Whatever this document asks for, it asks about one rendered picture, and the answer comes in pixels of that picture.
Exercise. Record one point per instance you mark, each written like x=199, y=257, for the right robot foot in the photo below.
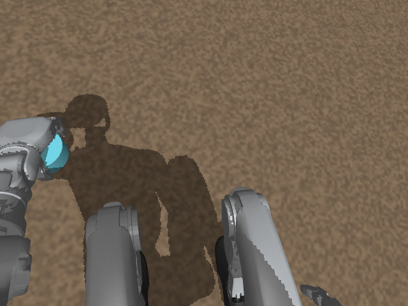
x=222, y=270

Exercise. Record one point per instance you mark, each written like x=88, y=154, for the left robot hand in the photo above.
x=36, y=132

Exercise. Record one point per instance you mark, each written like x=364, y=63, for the right robot hand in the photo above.
x=319, y=296

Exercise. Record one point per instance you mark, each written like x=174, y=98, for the left robot arm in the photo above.
x=19, y=165

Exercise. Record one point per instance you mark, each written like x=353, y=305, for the tin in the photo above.
x=56, y=154

